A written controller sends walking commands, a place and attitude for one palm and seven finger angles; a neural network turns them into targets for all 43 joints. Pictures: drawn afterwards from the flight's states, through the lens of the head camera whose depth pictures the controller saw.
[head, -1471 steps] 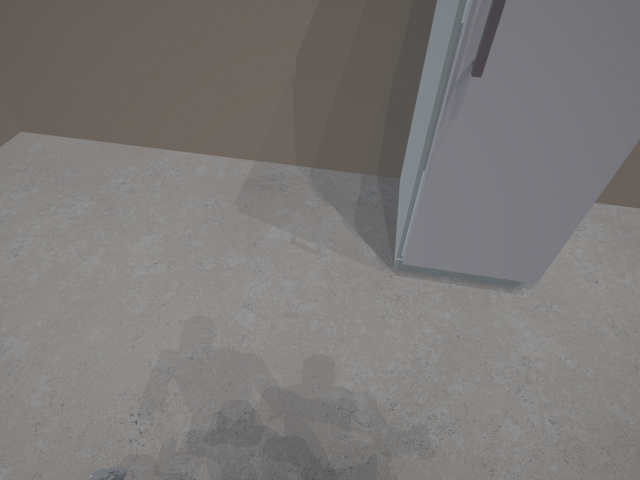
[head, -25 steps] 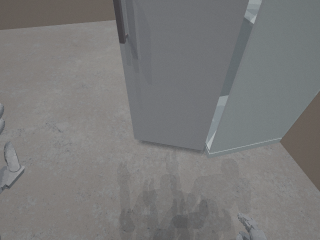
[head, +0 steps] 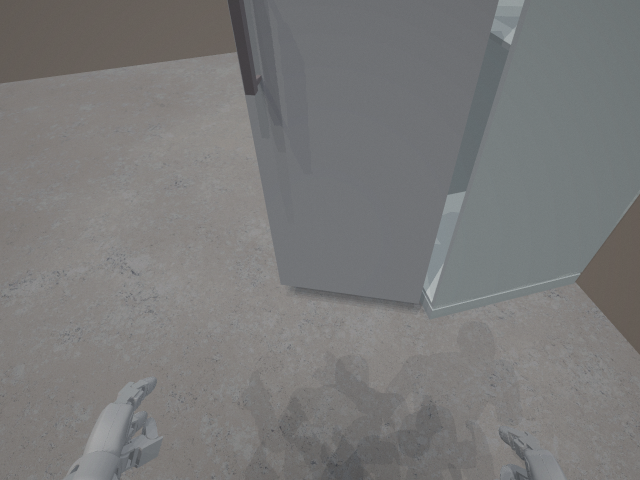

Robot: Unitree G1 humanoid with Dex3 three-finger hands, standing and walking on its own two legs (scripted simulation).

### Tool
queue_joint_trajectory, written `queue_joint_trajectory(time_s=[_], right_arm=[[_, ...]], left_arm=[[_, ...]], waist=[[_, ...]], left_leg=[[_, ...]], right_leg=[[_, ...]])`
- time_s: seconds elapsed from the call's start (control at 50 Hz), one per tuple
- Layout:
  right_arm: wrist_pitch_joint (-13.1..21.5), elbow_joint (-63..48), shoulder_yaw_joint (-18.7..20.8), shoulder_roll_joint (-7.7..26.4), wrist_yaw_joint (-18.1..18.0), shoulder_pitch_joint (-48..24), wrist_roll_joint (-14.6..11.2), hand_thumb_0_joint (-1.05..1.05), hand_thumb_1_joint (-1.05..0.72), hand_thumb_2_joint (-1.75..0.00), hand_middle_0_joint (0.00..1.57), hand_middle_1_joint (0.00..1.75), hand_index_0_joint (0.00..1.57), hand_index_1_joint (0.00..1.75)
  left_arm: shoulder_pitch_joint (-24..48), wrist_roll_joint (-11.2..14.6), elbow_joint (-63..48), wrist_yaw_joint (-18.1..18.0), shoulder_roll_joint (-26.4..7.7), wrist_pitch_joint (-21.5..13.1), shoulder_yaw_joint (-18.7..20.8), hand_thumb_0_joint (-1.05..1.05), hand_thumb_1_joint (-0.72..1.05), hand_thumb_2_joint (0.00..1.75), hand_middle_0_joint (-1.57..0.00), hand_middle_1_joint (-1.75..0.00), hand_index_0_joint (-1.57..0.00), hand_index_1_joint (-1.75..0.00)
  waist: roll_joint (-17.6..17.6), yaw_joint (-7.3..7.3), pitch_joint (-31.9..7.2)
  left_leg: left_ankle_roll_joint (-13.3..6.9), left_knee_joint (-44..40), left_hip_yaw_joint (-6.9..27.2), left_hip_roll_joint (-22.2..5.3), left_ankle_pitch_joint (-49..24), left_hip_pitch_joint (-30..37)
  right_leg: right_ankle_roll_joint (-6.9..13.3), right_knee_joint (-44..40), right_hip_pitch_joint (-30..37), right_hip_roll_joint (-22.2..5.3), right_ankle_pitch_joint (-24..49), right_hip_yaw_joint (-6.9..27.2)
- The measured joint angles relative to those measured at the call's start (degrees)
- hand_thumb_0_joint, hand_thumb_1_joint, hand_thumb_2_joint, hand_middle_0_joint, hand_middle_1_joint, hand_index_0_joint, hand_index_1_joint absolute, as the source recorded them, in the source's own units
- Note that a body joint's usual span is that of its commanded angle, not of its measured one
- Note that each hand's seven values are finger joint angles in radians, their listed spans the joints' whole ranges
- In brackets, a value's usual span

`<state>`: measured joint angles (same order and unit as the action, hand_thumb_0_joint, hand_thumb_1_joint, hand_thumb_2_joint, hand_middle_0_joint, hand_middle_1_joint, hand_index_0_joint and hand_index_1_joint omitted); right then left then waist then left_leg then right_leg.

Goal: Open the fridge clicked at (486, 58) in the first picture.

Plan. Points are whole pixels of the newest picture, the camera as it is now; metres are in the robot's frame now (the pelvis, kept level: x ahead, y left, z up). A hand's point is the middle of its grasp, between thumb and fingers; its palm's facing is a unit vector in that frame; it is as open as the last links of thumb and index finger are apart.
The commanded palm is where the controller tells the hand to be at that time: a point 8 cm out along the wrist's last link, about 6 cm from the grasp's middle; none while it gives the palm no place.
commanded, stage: let the arm hang, fingers relaxed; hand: left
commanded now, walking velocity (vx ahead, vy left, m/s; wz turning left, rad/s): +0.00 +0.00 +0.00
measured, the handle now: (242, 13) +0.85 +0.18 +0.24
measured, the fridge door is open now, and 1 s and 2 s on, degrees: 65 65 65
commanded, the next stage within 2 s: look to check the result in 0.92 s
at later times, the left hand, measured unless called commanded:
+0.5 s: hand out of the picture +0.00 +0.21 -0.16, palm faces -0.06 -0.97 -0.24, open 7.4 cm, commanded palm none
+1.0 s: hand out of the picture +0.04 +0.20 -0.16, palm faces -0.06 -0.98 -0.19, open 7.4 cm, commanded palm none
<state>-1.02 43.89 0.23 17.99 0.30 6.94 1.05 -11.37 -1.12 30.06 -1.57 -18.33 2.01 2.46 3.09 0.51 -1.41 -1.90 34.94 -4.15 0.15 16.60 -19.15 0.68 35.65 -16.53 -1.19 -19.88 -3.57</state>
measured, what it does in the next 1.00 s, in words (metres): stands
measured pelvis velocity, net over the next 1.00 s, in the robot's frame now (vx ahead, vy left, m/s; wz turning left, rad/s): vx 0.01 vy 0.02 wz -0.04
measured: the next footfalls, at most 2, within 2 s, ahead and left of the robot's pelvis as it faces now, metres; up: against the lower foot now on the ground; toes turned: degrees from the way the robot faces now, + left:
none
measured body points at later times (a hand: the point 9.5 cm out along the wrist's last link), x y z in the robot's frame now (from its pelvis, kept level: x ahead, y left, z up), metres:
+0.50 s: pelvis +0.00 +0.01 +0.02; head +0.04 +0.01 +0.46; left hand +0.00 +0.26 -0.14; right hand -0.02 -0.21 -0.15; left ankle +0.02 +0.10 -0.73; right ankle -0.01 -0.11 -0.73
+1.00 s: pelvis +0.01 +0.02 +0.02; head +0.03 +0.03 +0.47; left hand +0.04 +0.25 -0.15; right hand +0.01 -0.20 -0.14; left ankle +0.02 +0.10 -0.73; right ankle -0.01 -0.11 -0.73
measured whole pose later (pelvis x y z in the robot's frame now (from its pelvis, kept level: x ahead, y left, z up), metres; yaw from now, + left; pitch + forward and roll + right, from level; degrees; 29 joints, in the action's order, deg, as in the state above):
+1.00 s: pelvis +0.01 +0.02 +0.02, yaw -2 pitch -1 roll +0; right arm -0.2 65.6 -0.3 8.9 -1.8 12.9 1.2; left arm -12.1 -1.1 65.8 -1.7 -10.1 -0.2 -0.7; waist -0.6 0.7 2.8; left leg -3.4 21.7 -6.5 1.4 11.6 -9.7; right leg -1.1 22.0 -7.7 -1.7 -13.6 -1.3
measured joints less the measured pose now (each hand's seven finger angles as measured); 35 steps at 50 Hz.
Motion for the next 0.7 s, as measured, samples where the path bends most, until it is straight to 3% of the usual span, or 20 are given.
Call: queue_joint_trajectory(time_s=[0.08,0.12,0.22,0.34,0.54,0.7], right_arm=[[-0.92,4.08,-1.23,-2.28,-0.27,2.11,0.58,0.01,-0.91,-0.90,0.20,0.30,0.20,0.30],[-1.10,7.09,-1.61,-3.53,-0.42,3.61,0.63,0.01,-0.91,-0.90,0.20,0.30,0.20,0.30],[-1.58,14.46,-1.35,-6.14,-1.00,7.21,0.65,0.01,-0.91,-0.90,0.20,0.30,0.20,0.30],[-1.34,18.85,-0.58,-7.67,-1.55,8.97,0.35,0.01,-0.91,-0.90,0.20,0.30,0.20,0.30],[-0.07,20.81,-0.53,-9.66,-1.76,7.51,0.17,0.01,-0.91,-0.90,0.20,0.30,0.20,0.30],[0.45,21.52,-0.37,-8.98,-2.10,6.02,0.23,0.02,-0.92,-0.90,0.20,0.30,0.20,0.30]], left_arm=[[-0.21,0.00,15.69,0.90,5.52,1.61,-4.83,0.01,0.90,0.89,-0.20,-0.30,-0.20,-0.29],[-1.07,0.45,20.45,0.47,7.73,0.94,-4.81,0.01,0.93,0.89,-0.20,-0.30,-0.20,-0.29],[-1.72,0.21,27.04,0.35,5.85,-0.87,-3.24,-0.02,1.00,0.89,-0.21,-0.30,-0.21,-0.30],[-3.19,0.20,32.95,0.37,5.17,-1.01,-3.01,0.00,0.95,0.89,-0.20,-0.30,-0.20,-0.29],[-2.27,0.15,35.64,-0.06,7.00,-1.71,-3.15,0.01,0.91,0.89,-0.20,-0.30,-0.20,-0.29],[-0.35,-0.12,35.32,-0.53,8.84,-2.08,-3.23,0.01,0.92,0.89,-0.20,-0.30,-0.20,-0.29]], waist=[[-3.52,1.15,2.86],[-4.92,1.11,4.14],[-5.58,-0.09,6.03],[-3.76,0.05,6.50],[-2.31,0.07,5.29],[-3.09,0.09,3.93]], left_leg=[[0.12,-3.50,-0.56,0.03,-1.77,2.31],[0.27,-5.40,-0.40,-0.24,-2.81,3.15],[0.46,-8.17,0.49,-0.78,-4.52,4.05],[-0.03,-9.89,-0.14,-0.54,-5.00,5.30],[-0.91,-11.37,-1.51,0.39,-5.14,6.69],[-1.26,-11.93,-2.05,0.88,-4.85,8.24]], right_leg=[[0.03,-2.70,1.69,0.13,1.60,0.56],[0.13,-5.17,2.82,0.54,2.93,0.39],[0.42,-10.37,5.05,1.36,5.71,-0.49],[-0.09,-12.61,6.31,1.20,6.78,0.14],[-1.01,-12.55,6.61,0.26,6.58,1.48],[-1.49,-12.40,7.70,-0.22,6.09,2.03]])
